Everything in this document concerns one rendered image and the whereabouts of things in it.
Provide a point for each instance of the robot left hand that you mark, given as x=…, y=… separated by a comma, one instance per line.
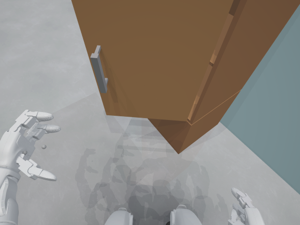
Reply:
x=13, y=143

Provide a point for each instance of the left robot thigh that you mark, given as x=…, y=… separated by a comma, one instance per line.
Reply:
x=120, y=217

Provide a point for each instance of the robot right hand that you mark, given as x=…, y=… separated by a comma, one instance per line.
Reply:
x=249, y=215

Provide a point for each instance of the robot left forearm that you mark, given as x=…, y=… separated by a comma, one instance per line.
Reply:
x=8, y=188

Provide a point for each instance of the handle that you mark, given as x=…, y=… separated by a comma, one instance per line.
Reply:
x=95, y=59

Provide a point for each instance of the cupboard door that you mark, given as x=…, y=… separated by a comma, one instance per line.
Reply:
x=154, y=53

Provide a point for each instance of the right robot shin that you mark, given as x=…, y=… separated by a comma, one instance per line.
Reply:
x=182, y=206

